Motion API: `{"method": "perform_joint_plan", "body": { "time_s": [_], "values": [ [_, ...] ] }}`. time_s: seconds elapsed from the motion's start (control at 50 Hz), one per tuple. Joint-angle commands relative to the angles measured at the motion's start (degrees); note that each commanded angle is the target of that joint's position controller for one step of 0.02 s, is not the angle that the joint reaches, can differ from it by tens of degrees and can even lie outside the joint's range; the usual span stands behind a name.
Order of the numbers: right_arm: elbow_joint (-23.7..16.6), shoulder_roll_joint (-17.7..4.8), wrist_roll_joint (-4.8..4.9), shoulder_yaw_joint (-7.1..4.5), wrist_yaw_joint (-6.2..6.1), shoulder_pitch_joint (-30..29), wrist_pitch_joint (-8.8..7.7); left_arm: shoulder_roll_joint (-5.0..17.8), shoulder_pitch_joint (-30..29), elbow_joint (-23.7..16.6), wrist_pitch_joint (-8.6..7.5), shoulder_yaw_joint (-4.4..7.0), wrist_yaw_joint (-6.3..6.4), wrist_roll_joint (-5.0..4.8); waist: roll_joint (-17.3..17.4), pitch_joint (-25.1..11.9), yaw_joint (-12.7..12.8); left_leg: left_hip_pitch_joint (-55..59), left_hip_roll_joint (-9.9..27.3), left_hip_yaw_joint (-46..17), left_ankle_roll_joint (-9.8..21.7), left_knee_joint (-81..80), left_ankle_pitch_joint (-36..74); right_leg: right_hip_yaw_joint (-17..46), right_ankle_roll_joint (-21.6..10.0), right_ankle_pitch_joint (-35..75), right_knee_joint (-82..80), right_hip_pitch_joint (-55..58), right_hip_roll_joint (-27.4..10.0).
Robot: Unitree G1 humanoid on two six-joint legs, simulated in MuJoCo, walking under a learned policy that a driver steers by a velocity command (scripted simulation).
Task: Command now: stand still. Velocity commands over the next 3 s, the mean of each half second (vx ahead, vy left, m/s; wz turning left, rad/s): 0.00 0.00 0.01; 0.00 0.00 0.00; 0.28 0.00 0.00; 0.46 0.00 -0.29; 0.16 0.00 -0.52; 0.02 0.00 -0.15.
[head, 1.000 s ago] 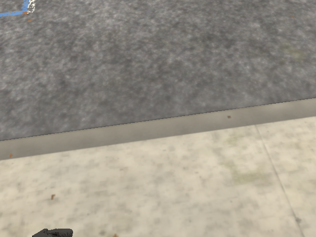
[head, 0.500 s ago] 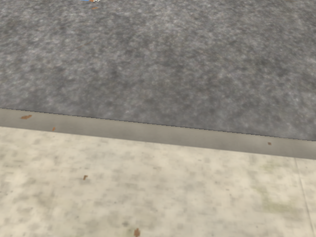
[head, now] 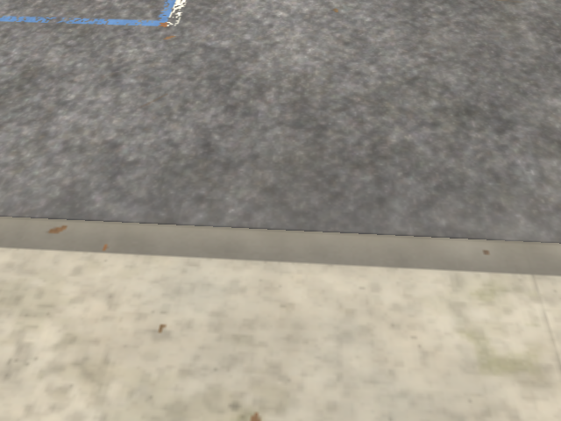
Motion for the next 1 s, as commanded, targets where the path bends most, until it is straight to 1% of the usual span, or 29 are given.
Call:
{"method": "perform_joint_plan", "body": {
  "time_s": [0.02,0.26,0.56,0.76,1.0],
  "values": [
    [-2.5,-5.2,0.11,-1.24,-0.37,-1.3,-0.80,6.6,0.8,-1.9,-0.69,1.44,0.23,-0.08,0.0,-0.8,0.3,2.5,3.5,-4.3,1.2,-5.6,2.3,2.2,-1.5,4.5,-6.1,-3.7,-2.0],
    [2.8,-4.8,0.47,-1.27,-1.06,-0.2,-0.76,5.3,2.2,2.7,-0.56,1.29,0.41,-0.23,-0.1,-0.4,0.3,3.7,3.6,-3.9,1.2,-5.8,4.6,1.4,-1.5,5.8,-6.6,-3.4,-1.0],
    [8.9,-4.1,0.77,-0.92,-1.36,0.0,-0.61,4.3,4.4,7.5,-0.33,0.96,0.76,-0.31,0.0,0.3,0.3,4.0,3.3,-3.1,1.2,-6.6,5.3,0.7,-1.4,6.2,-7.4,-3.0,-0.3],
    [11.6,-3.7,0.87,-0.55,-1.45,0.5,-0.49,3.5,5.7,9.6,-0.27,0.62,0.81,-0.35,0.0,0.7,0.2,4.0,3.1,-2.7,1.1,-6.9,5.2,0.5,-1.5,6.0,-7.7,-3.2,0.0],
    [13.7,-3.2,0.91,-0.10,-1.55,1.5,-0.40,2.6,7.2,11.0,-0.24,0.32,0.80,-0.41,-0.2,1.1,0.1,3.8,2.9,-2.3,1.0,-7.0,5.0,0.3,-1.7,5.8,-8.0,-3.5,0.1]
  ]
}}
